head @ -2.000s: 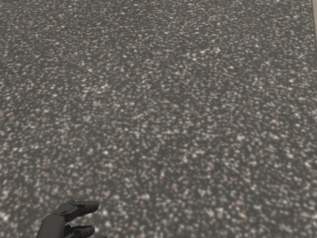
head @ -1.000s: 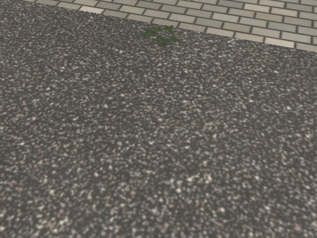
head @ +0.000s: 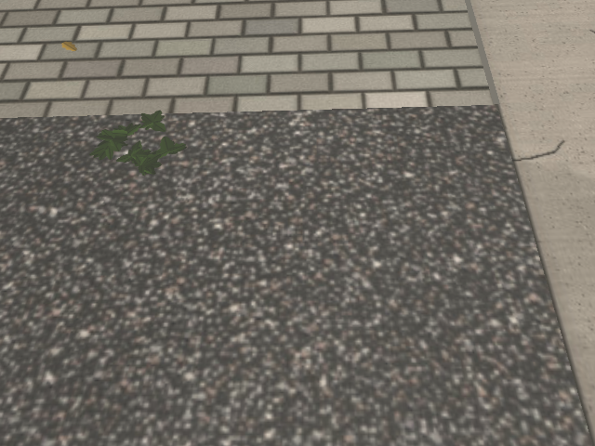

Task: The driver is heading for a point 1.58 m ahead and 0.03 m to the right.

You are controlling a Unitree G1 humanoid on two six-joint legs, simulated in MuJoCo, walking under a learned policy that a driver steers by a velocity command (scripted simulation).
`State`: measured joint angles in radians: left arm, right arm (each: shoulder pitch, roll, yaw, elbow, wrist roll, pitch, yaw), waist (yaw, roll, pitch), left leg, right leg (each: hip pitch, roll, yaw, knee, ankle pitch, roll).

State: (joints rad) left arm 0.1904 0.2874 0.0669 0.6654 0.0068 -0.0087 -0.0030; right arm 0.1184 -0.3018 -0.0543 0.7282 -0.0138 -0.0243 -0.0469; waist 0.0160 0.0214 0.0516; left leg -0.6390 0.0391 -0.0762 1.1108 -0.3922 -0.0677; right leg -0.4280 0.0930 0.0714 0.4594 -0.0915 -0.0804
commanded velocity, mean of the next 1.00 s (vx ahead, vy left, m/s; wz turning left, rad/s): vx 0.03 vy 0.00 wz -0.26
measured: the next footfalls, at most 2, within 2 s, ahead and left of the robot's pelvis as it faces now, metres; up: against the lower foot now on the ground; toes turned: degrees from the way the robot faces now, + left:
left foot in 0.28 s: +0.14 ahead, +0.15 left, +0.00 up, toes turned -15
right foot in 0.60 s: +0.04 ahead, -0.10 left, +0.00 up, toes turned -10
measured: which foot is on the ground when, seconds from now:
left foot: up 0.00-0.26, down 0.28-1.00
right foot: down 0.00-0.28, up 0.30-0.58, down 0.60-1.00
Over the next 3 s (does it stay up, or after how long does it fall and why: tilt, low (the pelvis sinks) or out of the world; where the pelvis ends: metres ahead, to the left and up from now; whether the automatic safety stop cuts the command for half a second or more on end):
stays up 0.22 0.01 0.00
